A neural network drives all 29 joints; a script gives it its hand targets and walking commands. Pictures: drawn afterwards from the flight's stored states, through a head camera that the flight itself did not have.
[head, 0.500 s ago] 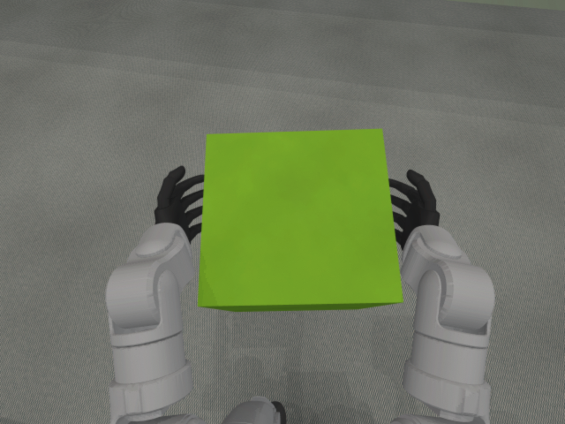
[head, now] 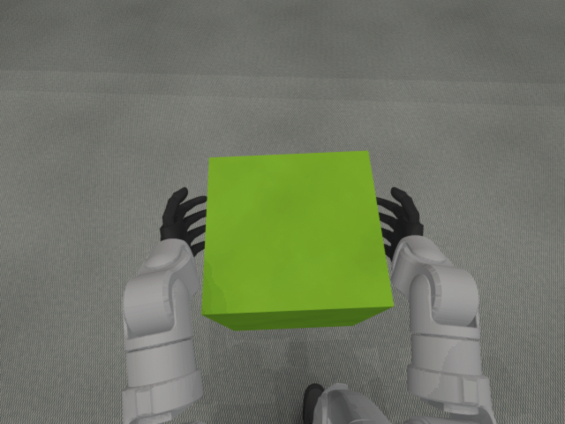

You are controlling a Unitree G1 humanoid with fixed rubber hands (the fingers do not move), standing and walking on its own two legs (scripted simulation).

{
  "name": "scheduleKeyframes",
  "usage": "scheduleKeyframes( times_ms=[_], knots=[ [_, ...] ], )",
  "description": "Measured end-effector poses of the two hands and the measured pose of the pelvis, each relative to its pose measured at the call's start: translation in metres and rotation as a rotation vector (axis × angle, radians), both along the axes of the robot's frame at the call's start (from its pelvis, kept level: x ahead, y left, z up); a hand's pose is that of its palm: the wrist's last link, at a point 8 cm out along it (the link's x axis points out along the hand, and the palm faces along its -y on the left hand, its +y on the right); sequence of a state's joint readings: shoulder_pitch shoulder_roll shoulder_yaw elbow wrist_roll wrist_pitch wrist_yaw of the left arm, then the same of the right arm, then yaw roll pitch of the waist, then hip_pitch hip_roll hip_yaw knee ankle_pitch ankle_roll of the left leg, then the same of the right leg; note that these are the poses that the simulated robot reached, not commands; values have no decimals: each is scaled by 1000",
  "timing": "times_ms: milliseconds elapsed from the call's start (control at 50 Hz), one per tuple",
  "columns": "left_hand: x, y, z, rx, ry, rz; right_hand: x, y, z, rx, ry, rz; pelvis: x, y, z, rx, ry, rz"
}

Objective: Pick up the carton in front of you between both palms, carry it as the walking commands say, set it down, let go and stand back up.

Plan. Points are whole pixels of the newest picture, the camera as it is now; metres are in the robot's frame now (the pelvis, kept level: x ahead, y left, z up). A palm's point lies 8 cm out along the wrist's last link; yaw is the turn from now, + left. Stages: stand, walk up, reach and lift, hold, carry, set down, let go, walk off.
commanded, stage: carry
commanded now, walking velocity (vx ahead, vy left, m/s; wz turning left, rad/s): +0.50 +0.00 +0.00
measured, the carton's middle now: (291, 254) +0.36 +0.00 -0.02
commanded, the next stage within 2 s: none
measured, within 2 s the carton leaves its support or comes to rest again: neither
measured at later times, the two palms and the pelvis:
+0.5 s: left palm (186, 67) +0.64 +0.17 +0.11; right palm (370, 74) +0.61 -0.13 +0.11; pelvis +0.37 +0.04 +0.03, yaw -4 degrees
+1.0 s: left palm out of the picture +0.88 +0.14 +0.12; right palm out of the picture +0.90 -0.16 +0.11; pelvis +0.67 -0.03 +0.04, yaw +1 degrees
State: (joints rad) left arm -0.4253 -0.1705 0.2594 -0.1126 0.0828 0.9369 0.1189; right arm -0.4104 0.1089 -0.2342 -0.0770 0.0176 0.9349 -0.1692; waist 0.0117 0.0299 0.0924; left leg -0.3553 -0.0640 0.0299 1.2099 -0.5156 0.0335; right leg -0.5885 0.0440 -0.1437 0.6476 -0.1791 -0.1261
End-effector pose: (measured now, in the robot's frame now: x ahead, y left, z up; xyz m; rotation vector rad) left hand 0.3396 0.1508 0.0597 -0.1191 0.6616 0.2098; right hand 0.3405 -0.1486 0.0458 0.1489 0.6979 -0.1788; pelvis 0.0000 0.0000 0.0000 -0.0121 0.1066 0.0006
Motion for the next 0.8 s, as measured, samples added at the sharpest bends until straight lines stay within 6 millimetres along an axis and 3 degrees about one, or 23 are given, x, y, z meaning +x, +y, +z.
scheduleKeyframes(
  times_ms=[140, 200, 300, 420, 520, 600, 680, 800],
  knots=[
    [54, 28, 29, -11, -39, 128, 94, 28, 36, -18, -46, 99, 95, -13, 26, 36, 9, 28],
    [93, 32, 48, 12, -49, 126, 132, 30, 50, -61, -61, 112, 140, -9, 33, 47, 4, 26],
    [173, 28, 68, 32, -74, 37, 191, 27, 66, -40, -85, 81, 221, 9, 32, 56, -6, 8],
    [267, 20, 56, 9, -97, -88, 253, 19, 69, -75, -109, -25, 324, 35, 13, 72, -11, -44],
    [308, 14, 51, 40, 22, -170, 275, 15, 60, -65, 13, -78, 383, 42, 31, 17, -3, -78],
    [343, 11, 60, 26, 15, -171, 307, 13, 69, -67, 11, -90, 429, 38, 40, 0, -8, -73],
    [383, 7, 64, 32, -19, -145, 357, 7, 77, -74, -26, -65, 481, 27, 37, 2, -23, -62],
    [454, -9, 56, 67, -63, -75, 449, -10, 59, -51, -77, 6, 570, -3, 9, 7, -65, -25]
  ],
)
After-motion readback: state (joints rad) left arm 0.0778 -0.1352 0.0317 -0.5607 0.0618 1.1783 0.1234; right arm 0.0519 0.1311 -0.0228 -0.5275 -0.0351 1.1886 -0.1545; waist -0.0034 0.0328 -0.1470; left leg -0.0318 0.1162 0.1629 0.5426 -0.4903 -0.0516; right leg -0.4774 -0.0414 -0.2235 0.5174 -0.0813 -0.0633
